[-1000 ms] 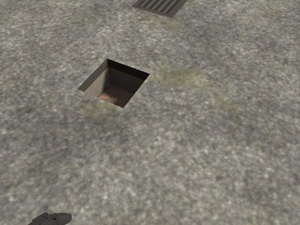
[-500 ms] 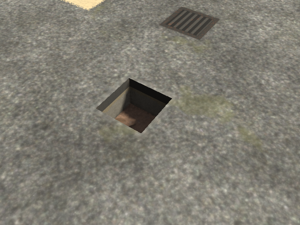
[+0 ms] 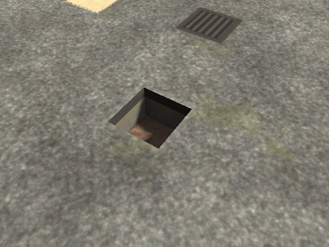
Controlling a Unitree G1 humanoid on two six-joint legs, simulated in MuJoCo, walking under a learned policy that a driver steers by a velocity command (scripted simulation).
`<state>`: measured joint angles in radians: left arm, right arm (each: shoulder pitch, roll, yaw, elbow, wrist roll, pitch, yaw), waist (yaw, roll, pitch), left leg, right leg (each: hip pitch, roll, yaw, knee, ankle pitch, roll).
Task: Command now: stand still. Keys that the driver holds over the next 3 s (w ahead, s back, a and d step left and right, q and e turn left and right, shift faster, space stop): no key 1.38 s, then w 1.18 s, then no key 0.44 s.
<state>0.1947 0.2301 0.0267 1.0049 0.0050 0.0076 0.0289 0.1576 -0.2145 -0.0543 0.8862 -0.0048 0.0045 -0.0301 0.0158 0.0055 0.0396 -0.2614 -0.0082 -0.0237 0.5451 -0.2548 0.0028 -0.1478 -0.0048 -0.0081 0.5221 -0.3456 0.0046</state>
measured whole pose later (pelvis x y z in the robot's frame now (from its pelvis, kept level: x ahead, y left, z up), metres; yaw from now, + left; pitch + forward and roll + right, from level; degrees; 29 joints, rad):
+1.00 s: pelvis -0.01 +0.00 +0.00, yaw +0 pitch -1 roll +0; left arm 0.33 0.16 0.01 1.10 0.00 -0.02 0.04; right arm 0.20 -0.19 -0.02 1.12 0.00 0.01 -0.04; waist 0.00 0.00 0.04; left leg -0.27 0.00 -0.03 0.49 -0.21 -0.01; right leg -0.16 0.00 -0.02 0.48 -0.31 0.00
